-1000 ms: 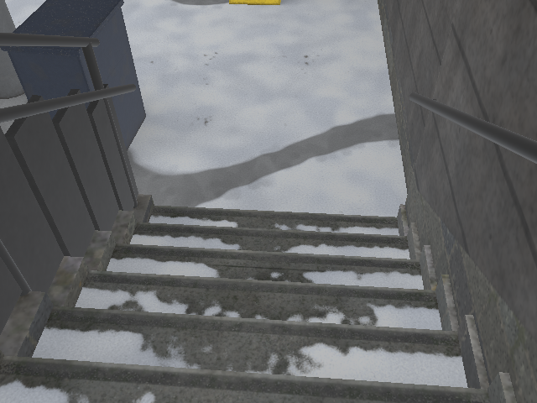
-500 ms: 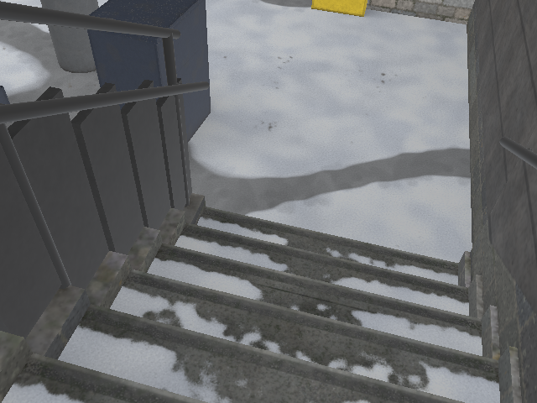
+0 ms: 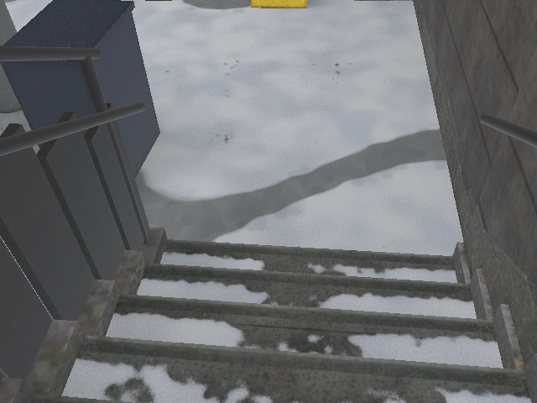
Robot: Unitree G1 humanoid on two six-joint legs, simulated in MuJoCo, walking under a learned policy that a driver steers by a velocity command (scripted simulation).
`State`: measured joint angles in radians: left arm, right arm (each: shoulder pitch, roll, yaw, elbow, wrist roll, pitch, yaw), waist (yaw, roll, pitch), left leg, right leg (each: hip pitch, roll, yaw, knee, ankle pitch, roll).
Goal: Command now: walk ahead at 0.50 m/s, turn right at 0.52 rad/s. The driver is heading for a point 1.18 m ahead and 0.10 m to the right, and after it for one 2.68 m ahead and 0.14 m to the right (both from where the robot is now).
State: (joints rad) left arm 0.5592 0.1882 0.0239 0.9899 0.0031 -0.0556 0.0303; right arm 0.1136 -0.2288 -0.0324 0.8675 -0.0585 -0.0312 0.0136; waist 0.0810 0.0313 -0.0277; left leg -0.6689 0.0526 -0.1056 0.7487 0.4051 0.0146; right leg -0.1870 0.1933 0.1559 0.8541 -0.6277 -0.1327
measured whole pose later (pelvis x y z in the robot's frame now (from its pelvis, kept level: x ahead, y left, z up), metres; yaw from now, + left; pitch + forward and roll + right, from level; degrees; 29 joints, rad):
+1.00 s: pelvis +0.48 -0.11 -0.31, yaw -18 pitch -2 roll +0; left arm 0.35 0.20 0.05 1.05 0.01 -0.08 0.00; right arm 0.33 -0.21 -0.05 0.96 -0.06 0.02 -0.02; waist -0.04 0.03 0.06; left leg -0.68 0.04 -0.06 1.27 -0.20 0.02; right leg -0.26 0.01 -0.16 0.65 -0.36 -0.09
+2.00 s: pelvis +0.99 -0.15 -0.60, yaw +14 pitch -1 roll +5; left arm 0.14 0.25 0.06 0.82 -0.01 -0.05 -0.02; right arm 0.47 -0.24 -0.04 0.91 -0.05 -0.02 -0.06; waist -0.09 -0.07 -0.06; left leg -0.22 -0.20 -0.19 1.29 -0.87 0.09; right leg -0.28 -0.07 0.09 0.30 0.26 0.01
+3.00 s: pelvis +1.29 -0.08 -0.82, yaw -13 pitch -1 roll -1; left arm 0.19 0.21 0.02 0.73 0.06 0.05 0.01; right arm 0.47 -0.20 0.00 0.90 -0.03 -0.04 -0.03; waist -0.01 -0.04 0.00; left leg -0.34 -0.02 0.09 0.63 -0.27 0.08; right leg -1.06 0.13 0.09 1.85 -0.24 -0.01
